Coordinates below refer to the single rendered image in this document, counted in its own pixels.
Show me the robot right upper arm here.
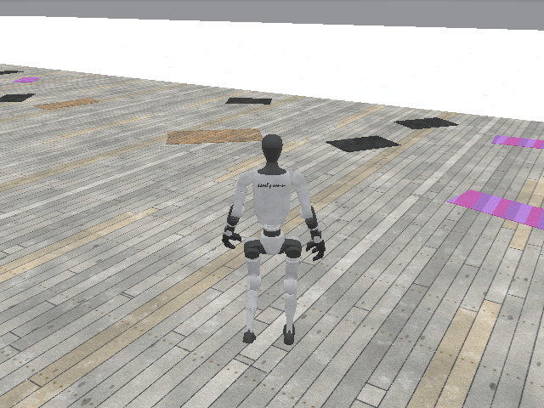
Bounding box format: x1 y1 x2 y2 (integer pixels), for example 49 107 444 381
290 171 313 219

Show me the right robot hand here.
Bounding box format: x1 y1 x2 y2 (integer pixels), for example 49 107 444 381
306 240 326 261

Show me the left robot hand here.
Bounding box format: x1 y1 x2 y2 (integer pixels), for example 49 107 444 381
222 233 241 249

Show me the left robot forearm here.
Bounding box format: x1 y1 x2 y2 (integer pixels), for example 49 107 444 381
224 204 240 236

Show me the right robot foot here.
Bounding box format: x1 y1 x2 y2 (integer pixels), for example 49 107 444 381
283 324 295 345

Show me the right robot forearm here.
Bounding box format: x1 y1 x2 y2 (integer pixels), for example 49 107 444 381
305 206 323 243

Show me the right robot thigh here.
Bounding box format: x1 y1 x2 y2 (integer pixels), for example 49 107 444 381
283 236 302 295

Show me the robot left upper arm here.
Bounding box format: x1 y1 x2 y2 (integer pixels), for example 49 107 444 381
230 171 254 218

